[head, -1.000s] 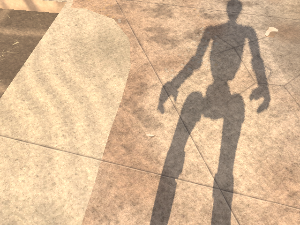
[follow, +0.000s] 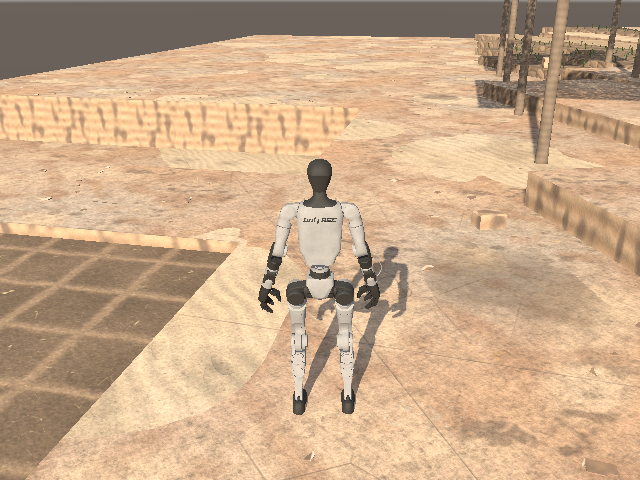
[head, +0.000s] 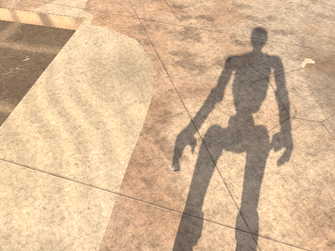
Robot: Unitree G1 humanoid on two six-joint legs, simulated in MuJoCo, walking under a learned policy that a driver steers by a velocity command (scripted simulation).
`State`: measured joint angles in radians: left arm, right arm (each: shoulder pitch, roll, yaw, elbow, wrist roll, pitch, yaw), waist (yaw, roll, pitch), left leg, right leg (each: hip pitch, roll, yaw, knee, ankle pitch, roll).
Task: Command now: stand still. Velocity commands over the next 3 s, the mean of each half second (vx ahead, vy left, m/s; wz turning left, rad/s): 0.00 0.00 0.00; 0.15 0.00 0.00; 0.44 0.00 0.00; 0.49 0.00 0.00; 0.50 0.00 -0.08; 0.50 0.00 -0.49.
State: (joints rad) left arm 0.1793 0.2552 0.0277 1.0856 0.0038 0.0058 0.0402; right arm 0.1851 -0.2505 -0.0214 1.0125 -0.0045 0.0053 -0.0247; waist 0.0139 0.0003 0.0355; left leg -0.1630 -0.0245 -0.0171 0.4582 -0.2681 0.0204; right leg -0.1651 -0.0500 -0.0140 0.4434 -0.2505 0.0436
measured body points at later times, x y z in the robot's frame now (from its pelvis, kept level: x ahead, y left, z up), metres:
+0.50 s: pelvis +0.00 +0.00 +0.00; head +0.01 +0.00 +0.45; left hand +0.01 +0.25 -0.15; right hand +0.04 -0.26 -0.15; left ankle -0.01 +0.11 -0.74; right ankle -0.01 -0.15 -0.74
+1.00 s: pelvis +0.05 -0.04 -0.01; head +0.06 -0.06 +0.44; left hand +0.04 +0.21 -0.15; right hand +0.06 -0.30 -0.17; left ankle -0.02 +0.10 -0.70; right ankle +0.01 -0.13 -0.74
